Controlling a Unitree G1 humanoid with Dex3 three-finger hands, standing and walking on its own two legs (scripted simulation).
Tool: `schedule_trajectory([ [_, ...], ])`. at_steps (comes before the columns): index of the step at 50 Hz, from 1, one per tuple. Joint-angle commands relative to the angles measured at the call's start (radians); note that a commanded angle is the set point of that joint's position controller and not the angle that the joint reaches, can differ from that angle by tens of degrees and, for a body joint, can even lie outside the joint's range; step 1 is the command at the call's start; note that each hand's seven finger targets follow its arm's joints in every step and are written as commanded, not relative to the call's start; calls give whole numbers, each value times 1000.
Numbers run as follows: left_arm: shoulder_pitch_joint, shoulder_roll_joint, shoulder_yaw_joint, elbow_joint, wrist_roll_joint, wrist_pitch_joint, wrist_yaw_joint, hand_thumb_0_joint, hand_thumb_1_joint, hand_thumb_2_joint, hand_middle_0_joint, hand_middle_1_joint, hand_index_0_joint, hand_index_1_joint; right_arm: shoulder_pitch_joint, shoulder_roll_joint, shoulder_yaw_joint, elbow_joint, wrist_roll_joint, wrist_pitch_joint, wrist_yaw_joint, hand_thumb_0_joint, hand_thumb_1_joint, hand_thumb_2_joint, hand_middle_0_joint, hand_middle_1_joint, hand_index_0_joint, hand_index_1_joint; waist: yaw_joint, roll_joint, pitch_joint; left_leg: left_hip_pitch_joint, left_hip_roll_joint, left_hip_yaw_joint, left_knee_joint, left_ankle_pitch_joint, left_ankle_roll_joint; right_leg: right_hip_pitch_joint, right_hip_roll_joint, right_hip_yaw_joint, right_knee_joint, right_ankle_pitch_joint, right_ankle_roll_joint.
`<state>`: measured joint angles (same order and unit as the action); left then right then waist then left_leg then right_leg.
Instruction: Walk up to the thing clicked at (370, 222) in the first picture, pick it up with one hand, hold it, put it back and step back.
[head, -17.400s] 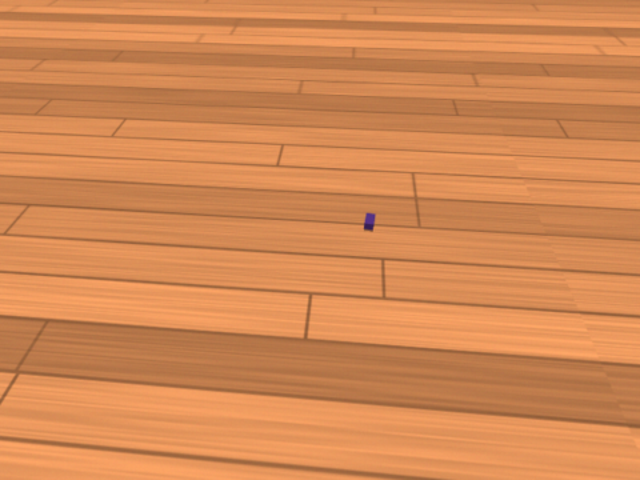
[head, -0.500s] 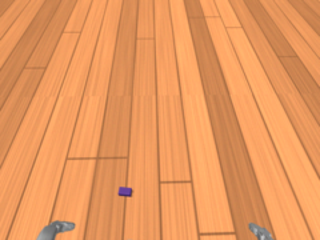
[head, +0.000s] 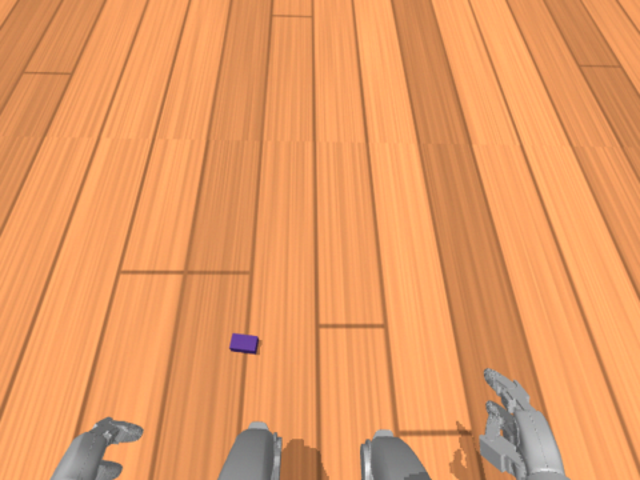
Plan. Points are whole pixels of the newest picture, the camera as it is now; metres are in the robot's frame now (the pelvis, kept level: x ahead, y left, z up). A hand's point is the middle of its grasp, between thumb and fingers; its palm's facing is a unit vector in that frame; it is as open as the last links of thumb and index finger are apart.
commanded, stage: rise first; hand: left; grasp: from above
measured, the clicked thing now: (244, 343) +0.46 +0.20 -0.64
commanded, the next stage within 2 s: none
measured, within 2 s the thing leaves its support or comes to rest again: neither
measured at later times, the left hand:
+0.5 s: hand (175, 397) +0.28 +0.27 -0.35, palm faces -0.50 -0.34 -0.80, open 12.0 cm
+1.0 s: hand (196, 370) +0.35 +0.27 -0.45, palm faces -0.49 -0.05 -0.87, open 12.0 cm
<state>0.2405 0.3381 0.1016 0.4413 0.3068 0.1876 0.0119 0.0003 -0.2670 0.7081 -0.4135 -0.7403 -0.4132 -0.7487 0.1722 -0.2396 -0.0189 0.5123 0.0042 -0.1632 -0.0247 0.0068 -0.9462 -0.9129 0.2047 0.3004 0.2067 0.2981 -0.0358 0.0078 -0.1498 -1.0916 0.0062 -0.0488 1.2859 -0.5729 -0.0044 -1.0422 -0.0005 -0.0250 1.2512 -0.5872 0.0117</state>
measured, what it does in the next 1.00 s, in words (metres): lowers itself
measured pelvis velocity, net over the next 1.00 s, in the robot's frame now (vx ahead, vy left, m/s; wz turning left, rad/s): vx -0.08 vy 0.00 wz -0.10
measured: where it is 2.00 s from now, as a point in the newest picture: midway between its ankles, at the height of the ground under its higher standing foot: outside the picture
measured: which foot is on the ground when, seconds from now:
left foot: down 0.00-1.00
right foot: down 0.00-1.00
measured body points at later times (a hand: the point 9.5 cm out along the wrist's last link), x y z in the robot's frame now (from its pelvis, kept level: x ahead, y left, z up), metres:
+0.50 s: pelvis -0.07 -0.01 -0.21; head +0.13 -0.01 +0.19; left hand +0.30 +0.29 -0.30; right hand +0.07 -0.28 -0.35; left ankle +0.02 +0.12 -0.62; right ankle +0.00 -0.13 -0.62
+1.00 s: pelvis -0.08 +0.00 -0.30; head +0.14 +0.05 +0.09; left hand +0.37 +0.27 -0.40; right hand -0.02 -0.28 -0.41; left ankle +0.02 +0.12 -0.62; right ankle +0.00 -0.13 -0.62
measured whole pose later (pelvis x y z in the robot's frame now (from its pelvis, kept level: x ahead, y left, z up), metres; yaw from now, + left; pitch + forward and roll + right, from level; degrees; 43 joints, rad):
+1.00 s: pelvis -0.08 +0.00 -0.30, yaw -6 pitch +34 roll -7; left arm -0.78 0.69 0.08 1.27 1.22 -0.33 0.31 0.00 -0.16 0.73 -0.42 -0.59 -0.41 -0.61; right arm 0.13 -0.26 -0.02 0.76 -0.09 -0.03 0.11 0.00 -0.90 -0.90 0.20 0.30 0.21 0.30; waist -0.15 -0.01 -0.10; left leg -2.24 -0.01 -0.11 2.30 -0.65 -0.01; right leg -2.15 0.02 -0.07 2.24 -0.68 0.03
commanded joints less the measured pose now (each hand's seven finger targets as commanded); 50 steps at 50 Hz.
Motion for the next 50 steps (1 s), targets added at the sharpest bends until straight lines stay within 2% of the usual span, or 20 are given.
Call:
schedule_trajectory([
  [1, -159, 195, 59, -43, 87, -116, 19, 0, -316, 732, -415, -723, -396, -741, -8, -165, -75, -79, -5, -65, 4, 0, -952, -913, 201, 300, 200, 300, -16, 85, -252, 75, -3, 7, -13, 244, 12, -98, 18, -3, 36, 211, -39],
  [5, -228, 211, 35, -29, 174, -204, 26, 0, -292, 727, -428, -735, -414, -750, -16, -187, -88, -64, -3, -75, 21, 0, -956, -915, 201, 300, 200, 300, -4, 123, -384, 16, -5, -11, 94, 242, 4, -233, 17, -4, 175, 208, -42],
  [6, -258, 229, 45, 13, 196, -220, 33, 0, -304, 739, -428, -733, -412, -750, -18, -194, -87, -53, -2, -75, 26, 0, -959, -916, 201, 300, 200, 300, -12, 104, -404, -15, -5, -17, 123, 246, 5, -259, 19, -7, 208, 213, -42],
  [8, -304, 260, 56, 43, 236, -253, 47, 0, -294, 737, -426, -739, -412, -754, -15, -204, -92, -32, 2, -72, 34, 0, -958, -916, 201, 300, 200, 300, 0, 106, -459, -58, -9, -13, 190, 275, 9, -313, 21, -6, 266, 234, -43],
  [9, -333, 299, 86, 52, 259, -265, 58, 0, -285, 735, -418, -746, -407, -758, -17, -209, -95, -20, 3, -69, 37, 0, -953, -915, 201, 300, 200, 300, 14, 115, -481, -80, -11, -10, 219, 292, 10, -338, 21, -5, 293, 243, -45],
  [11, -400, 341, 105, 84, 302, -285, 76, 0, -292, 745, -403, -765, -396, -773, -11, -213, -100, -2, 4, -60, 43, 0, -956, -916, 201, 300, 200, 300, 15, 108, -517, -149, -16, 3, 282, 298, 16, -361, 22, -2, 334, 258, -43],
  [14, -499, 355, 92, 132, 358, -306, 89, 0, -281, 741, -409, -762, -404, -768, -5, -219, -109, 25, 1, -47, 53, 0, -960, -917, 201, 300, 200, 300, 15, 101, -554, -219, -17, 7, 342, 249, 18, -419, 22, -5, 378, 219, -44],
  [15, -587, 380, 93, 116, 376, -317, 92, 0, -277, 741, -402, -768, -399, -773, 2, -218, -112, 34, 0, -43, 54, 0, -955, -916, 201, 300, 200, 300, 11, 101, -584, -240, -17, 12, 368, 225, 20, -434, 22, -4, 391, 203, -43],
  [19, -754, 441, 89, 242, 454, -361, 102, 0, -228, 687, -466, -720, -468, -719, 26, -212, -110, 75, -9, -29, 59, 0, -979, -922, 200, 300, 200, 300, -10, 15, -603, -437, -24, 47, 489, 90, 38, -441, 29, 6, 416, 115, -31],
  [21, -833, 486, 96, 306, 497, -387, 103, 0, -221, 680, -483, -702, -483, -703, 44, -218, -110, 98, -13, -21, 61, 0, -983, -923, 200, 300, 200, 300, -11, -2, -629, -486, -24, 54, 539, 68, 41, -457, 29, 6, 442, 89, -28],
  [24, -925, 525, 88, 380, 552, -426, 111, 0, -217, 696, -473, -693, -469, -698, 61, -222, -106, 118, -20, -10, 68, 0, -968, -921, 200, 300, 200, 300, -8, -4, -636, -550, -24, 59, 586, 38, 41, -484, 29, 0, 479, 47, -27],
  [27, -1024, 540, 68, 424, 602, -463, 119, 0, -207, 697, -455, -707, -458, -705, 77, -225, -101, 135, -29, 2, 75, 0, -956, -917, 200, 300, 200, 300, -27, 38, -614, -586, -25, 50, 614, -12, 39, -568, 36, -18, 520, -12, -33],
  [30, -1048, 575, 81, 492, 654, -495, 138, 0, -191, 712, -443, -684, -443, -685, 81, -232, -97, 152, -38, 17, 83, 0, -932, -911, 200, 300, 200, 300, -24, 50, -593, -613, -27, 42, 644, -41, 39, -631, 39, -37, 564, -45, -37],
  [32, -1091, 616, 94, 512, 689, -516, 160, 0, -158, 705, -432, -670, -433, -670, 83, -234, -93, 158, -47, 32, 88, 0, -905, -904, 200, 300, 200, 300, -26, 87, -590, -617, -27, 38, 660, -45, 37, -670, 40, -48, 599, -49, -41],
  [36, -1166, 627, 95, 537, 764, -543, 223, 0, -153, 732, -390, -638, -387, -642, 94, -244, -87, 172, -59, 65, 101, 0, -874, -894, 200, 300, 200, 299, -37, 170, -598, -584, -26, 16, 671, -54, 29, -773, 42, -81, 664, -45, -52],
  [40, -1216, 617, 70, 606, 827, -534, 284, 0, -168, 740, -399, -598, -386, -611, 106, -250, -83, 189, -75, 98, 109, 0, -883, -896, 200, 299, 200, 299, -65, 189, -597, -582, -28, 9, 703, -22, 28, -826, 40, -97, 705, -9, -54],
  [42, -1232, 611, 59, 635, 849, -526, 308, 0, -158, 727, -412, -582, -399, -595, 105, -252, -82, 197, -83, 108, 113, 0, -892, -899, 200, 300, 200, 299, -70, 206, -590, -572, -26, 2, 710, -11, 25, -852, 37, -102, 724, 3, -55],
  [43, -1263, 595, 38, 645, 860, -522, 314, 0, -174, 744, -402, -574, -385, -591, 109, -257, -83, 201, -86, 112, 115, 0, -893, -898, 200, 299, 200, 299, -85, 214, -581, -572, -24, -6, 712, -15, 23, -881, 37, -106, 734, 4, -55],
  [48, -1323, 599, 10, 709, 902, -513, 338, 0, -177, 739, -401, -572, -385, -588, 118, -255, -75, 211, -101, 122, 120, 0, -899, -901, 200, 300, 200, 300, -113, 207, -560, -608, -27, -4, 755, -5, 30, -898, 38, -109, 752, 21, -51],
  [50, -1349, 615, 10, 711, 919, -515, 344, 0, -170, 728, -399, -584, -388, -595, 121, -255, -69, 214, -107, 125, 125, 0, -900, -901, 200, 300, 200, 300, -113, 224, -572, -605, -27, -8, 762, 3, 28, -897, 39, -112, 768, 29, -52],
])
